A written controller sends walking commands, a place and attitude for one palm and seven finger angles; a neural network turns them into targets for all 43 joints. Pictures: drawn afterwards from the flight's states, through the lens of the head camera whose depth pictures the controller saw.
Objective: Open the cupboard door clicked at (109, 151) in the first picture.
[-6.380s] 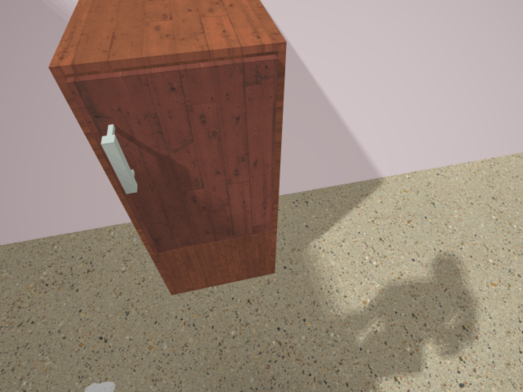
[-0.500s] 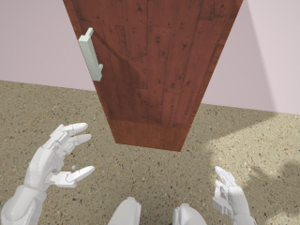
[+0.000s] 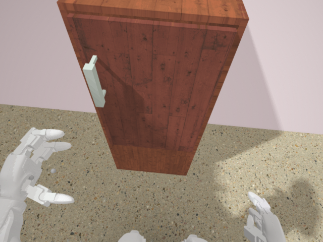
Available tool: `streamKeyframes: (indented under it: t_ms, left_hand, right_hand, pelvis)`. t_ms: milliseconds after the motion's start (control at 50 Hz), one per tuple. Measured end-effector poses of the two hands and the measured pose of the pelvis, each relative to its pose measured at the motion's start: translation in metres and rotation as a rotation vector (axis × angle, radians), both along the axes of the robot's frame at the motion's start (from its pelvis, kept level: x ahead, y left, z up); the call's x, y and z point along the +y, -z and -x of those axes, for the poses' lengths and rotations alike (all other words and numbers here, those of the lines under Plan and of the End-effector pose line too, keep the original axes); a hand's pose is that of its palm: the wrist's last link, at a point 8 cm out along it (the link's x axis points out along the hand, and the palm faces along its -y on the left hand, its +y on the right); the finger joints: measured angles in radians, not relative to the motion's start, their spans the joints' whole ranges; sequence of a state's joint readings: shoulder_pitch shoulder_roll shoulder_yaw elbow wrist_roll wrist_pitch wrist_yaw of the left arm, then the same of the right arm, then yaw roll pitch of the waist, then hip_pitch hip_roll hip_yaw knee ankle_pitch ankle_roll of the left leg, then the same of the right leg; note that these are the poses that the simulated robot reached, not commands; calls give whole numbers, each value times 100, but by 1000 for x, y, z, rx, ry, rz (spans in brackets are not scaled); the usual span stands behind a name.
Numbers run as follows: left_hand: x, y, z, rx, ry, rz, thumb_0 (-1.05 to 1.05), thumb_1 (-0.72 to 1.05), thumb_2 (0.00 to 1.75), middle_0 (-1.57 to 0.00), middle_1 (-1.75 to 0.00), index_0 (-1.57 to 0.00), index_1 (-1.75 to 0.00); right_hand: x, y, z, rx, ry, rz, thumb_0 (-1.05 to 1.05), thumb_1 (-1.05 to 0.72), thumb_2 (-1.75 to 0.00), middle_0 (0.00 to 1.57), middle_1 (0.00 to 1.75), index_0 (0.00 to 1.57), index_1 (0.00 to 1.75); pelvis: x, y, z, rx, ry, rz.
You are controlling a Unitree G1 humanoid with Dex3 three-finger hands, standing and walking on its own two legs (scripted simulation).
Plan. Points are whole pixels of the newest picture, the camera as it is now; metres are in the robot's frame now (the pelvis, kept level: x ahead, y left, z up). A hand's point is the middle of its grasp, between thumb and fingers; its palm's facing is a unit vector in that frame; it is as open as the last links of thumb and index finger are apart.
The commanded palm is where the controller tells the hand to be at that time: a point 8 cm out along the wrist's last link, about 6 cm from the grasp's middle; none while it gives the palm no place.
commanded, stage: raise the hand with hooked fingers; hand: left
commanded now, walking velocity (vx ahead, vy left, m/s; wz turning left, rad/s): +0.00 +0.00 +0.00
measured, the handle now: (97, 82) +0.52 +0.23 +0.07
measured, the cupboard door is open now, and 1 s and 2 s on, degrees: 0 0 0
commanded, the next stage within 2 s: move the hooked fingers beside the handle in 0.86 s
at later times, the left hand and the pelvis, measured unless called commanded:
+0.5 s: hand (40, 150) +0.28 +0.28 +0.09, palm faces -0.02 -1.00 -0.04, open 14.0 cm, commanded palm +0.25 +0.33 +0.09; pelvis -0.01 +0.01 +0.02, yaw +0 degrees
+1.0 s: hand (42, 150) +0.28 +0.28 +0.09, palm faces +0.02 -1.00 -0.03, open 14.0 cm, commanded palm +0.26 +0.32 +0.09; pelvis -0.01 +0.00 +0.02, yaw +0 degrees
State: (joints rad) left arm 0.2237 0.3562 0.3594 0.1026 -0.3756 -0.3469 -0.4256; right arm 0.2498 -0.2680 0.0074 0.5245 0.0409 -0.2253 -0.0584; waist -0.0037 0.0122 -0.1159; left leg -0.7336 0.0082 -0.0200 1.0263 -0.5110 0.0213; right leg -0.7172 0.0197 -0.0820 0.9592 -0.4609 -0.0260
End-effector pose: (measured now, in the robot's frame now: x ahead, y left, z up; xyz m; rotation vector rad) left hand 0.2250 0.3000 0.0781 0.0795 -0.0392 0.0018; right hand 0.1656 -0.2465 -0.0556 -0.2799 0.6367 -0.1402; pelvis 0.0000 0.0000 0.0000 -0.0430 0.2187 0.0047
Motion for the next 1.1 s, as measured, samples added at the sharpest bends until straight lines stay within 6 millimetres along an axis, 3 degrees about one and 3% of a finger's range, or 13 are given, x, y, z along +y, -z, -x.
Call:
streamKeyframes:
  t_ms: [60, 200, 360, 440, 560, 940, 1100]
  left_hand:
    - [13, -7, -4, -1, -36, 6, 0, -40, 34, -30, -114, -30, -114]
    - [22, 9, -9, 153, -4, 34, -1, -47, 31, -30, -118, -30, -118]
    - [34, -21, -28, 6, -19, 12, -1, -49, 30, -30, -120, -30, -119]
    - [42, -18, -37, 77, -10, 31, -1, -49, 30, -30, -120, -30, -120]
    - [31, -10, -37, 114, 25, 39, -1, -49, 30, -30, -120, -30, -120]
    - [30, -16, -36, 56, -13, 44, -1, -49, 30, -30, -120, -30, -120]
    - [28, -8, -43, 86, -11, 46, -1, -50, 30, -30, -120, -30, -120]
  right_hand:
    - [11, -2, -3, -11, -24, -28, 2, -90, -90, 20, 30, 21, 30]
    - [23, 0, 6, 16, -42, -44, 2, -90, -90, 21, 30, 21, 30]
    - [16, 2, 29, 79, -12, -16, 2, -90, -90, 21, 30, 21, 30]
    - [10, 1, 39, 100, 18, -13, 2, -90, -90, 21, 30, 21, 30]
    - [1, -2, 47, 105, 39, 0, 2, -90, -90, 21, 30, 21, 30]
    - [6, -3, 27, 76, 11, -17, 2, -90, -90, 21, 30, 21, 30]
    - [3, 1, 26, 94, 1, -5, 2, -90, -90, 21, 30, 21, 30]
  pelvis:
    - [2, -2, 2, -9, -5, 1]
    - [6, -8, 7, -23, -5, 2]
    - [7, -12, 10, -42, -2, 0]
    - [7, -15, 10, -41, 1, -2]
    - [9, -17, 8, -36, 14, -7]
    - [3, -17, 5, -36, 8, -9]
    - [1, -15, 7, -29, 0, -8]
